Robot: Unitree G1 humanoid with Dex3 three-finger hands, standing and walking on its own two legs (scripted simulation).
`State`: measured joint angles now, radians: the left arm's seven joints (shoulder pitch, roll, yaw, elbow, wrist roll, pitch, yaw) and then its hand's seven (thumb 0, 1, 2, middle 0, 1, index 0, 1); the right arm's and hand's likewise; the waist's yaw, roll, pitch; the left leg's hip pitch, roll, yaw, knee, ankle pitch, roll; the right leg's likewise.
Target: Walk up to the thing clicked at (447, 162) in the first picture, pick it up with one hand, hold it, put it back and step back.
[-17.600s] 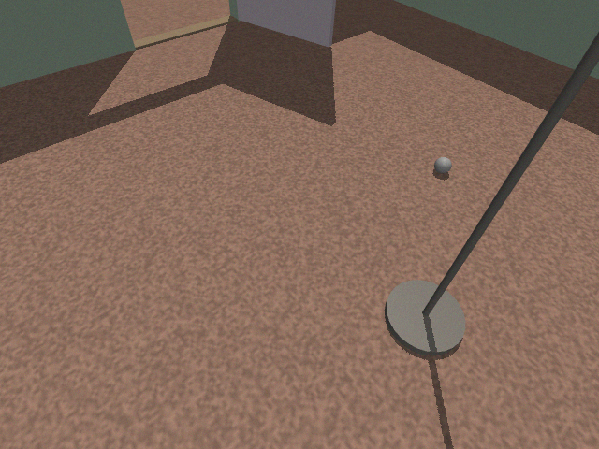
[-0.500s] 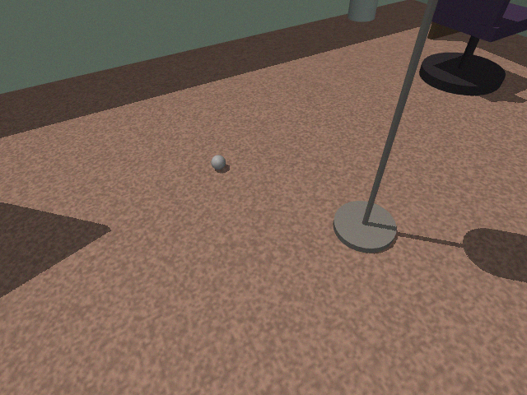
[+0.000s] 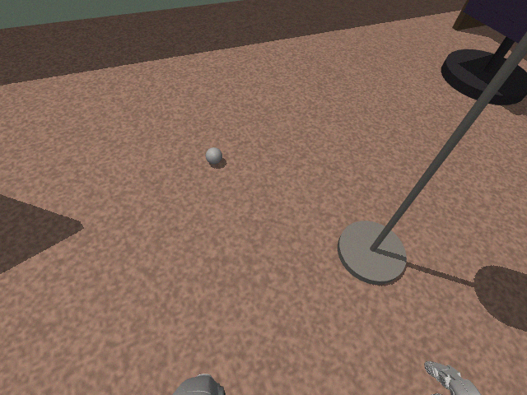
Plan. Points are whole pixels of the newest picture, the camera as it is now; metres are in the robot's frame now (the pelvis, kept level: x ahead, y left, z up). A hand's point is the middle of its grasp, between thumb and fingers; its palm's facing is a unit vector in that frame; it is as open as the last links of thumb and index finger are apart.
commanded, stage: walk up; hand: left
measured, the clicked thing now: (213, 155) +1.21 +0.18 -0.72
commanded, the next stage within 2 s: none
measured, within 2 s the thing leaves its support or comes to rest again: neither
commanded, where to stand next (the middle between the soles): +0.79 -0.01 m, yaw -2 degrees
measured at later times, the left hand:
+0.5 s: hand (144, 269) +0.34 +0.21 -0.11, palm faces -0.01 -0.92 -0.38, open 7.4 cm
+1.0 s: hand (129, 211) +0.49 +0.29 -0.15, palm faces -0.06 -0.94 -0.32, open 7.4 cm
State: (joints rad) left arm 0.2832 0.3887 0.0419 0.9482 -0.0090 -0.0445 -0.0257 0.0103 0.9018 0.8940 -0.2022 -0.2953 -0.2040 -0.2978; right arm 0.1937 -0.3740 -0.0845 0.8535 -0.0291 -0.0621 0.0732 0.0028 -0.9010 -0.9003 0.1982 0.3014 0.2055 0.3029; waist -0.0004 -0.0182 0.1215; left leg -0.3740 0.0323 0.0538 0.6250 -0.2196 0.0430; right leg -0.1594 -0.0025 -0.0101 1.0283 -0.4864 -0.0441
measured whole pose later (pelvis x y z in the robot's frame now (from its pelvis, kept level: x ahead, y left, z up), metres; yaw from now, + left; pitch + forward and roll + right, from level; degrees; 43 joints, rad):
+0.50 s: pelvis +0.25 -0.05 +0.00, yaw -1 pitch -3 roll +1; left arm 0.23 0.36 0.05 0.86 -0.01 -0.09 -0.05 0.01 0.90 0.89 -0.20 -0.30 -0.20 -0.30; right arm 0.32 -0.41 -0.05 0.87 0.00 -0.03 0.04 0.01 -0.90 -0.90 0.20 0.30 0.20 0.30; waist 0.02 0.05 0.10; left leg -0.31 0.01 0.00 1.15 -0.45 0.05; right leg -0.32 -0.05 -0.07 0.60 -0.23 -0.03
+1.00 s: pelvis +0.45 +0.02 +0.01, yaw -1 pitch -3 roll -1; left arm 0.32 0.44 0.03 0.90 -0.01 -0.05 -0.03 0.01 0.90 0.89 -0.20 -0.30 -0.20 -0.30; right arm 0.28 -0.37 -0.05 0.82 -0.01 -0.08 0.05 0.00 -0.90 -0.90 0.20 0.30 0.21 0.30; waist 0.00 -0.05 0.08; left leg -0.27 0.04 0.09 0.56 -0.24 0.04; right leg -0.40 -0.03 0.03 1.08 -0.38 -0.05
